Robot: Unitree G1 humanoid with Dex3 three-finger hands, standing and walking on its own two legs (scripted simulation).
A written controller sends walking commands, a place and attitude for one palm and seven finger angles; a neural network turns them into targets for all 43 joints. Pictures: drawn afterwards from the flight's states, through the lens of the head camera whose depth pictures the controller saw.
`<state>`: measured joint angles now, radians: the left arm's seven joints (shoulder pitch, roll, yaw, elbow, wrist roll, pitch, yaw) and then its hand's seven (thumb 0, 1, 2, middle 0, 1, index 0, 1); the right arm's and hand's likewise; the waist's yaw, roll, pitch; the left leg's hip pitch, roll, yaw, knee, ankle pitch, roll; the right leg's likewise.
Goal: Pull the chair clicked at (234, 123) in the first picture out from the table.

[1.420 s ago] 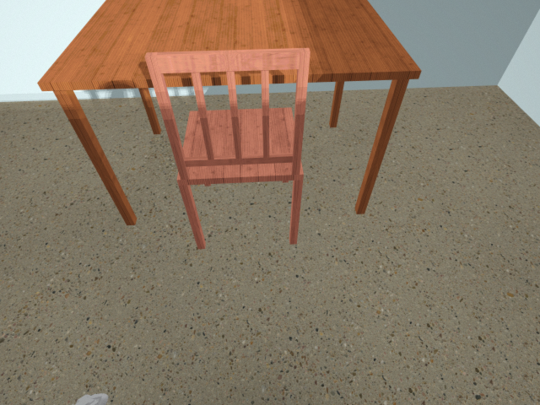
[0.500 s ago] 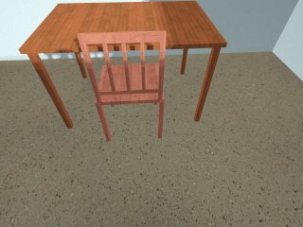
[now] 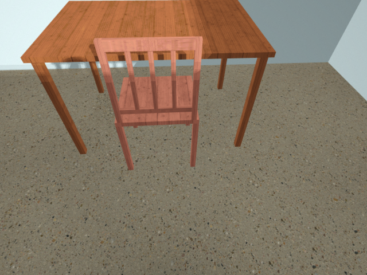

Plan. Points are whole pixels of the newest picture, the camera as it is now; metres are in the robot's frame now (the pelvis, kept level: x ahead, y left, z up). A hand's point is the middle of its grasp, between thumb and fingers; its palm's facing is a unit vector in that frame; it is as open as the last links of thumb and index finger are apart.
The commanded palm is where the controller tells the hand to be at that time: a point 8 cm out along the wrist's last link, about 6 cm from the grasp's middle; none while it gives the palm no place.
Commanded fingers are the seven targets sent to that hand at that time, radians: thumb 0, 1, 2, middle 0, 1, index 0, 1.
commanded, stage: look at it before walking up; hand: left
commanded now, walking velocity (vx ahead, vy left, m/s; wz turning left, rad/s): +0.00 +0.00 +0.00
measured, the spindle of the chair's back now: (153, 81) +0.91 +0.19 -0.10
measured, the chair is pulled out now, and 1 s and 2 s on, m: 0.00 0.00 0.00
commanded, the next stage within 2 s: turn to face it in 0.02 s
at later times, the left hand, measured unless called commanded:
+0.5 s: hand out of the picture +0.05 +0.23 -0.17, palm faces +0.05 -0.96 -0.28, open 7.4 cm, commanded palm none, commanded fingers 0.00 0.90 0.90 -0.20 -0.30 -0.20 -0.30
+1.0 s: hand out of the picture +0.16 +0.20 -0.19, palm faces +0.12 -0.97 -0.21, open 7.3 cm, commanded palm none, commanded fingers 0.00 0.90 0.90 -0.20 -0.30 -0.20 -0.30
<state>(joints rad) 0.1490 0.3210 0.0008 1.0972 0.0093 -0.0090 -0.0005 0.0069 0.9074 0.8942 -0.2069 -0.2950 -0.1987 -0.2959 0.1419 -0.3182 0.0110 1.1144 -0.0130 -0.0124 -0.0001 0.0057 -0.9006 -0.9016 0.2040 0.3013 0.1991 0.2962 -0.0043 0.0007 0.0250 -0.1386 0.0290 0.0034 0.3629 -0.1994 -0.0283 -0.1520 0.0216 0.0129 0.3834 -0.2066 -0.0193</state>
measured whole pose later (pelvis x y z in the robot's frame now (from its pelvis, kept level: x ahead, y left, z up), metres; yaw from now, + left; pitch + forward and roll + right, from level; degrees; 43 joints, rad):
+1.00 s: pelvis +0.12 +0.00 -0.02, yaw +7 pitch -1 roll +1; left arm 0.21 0.18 0.06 1.03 0.02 -0.06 -0.01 0.01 0.93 0.89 -0.20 -0.29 -0.20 -0.30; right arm 0.51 -0.11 -0.02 1.19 -0.02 -0.04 -0.01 0.01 -0.90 -0.90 0.20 0.30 0.20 0.30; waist -0.04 0.01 0.07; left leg -0.15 0.03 0.00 0.70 -0.48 0.01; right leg -0.37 -0.06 -0.11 0.60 -0.22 -0.04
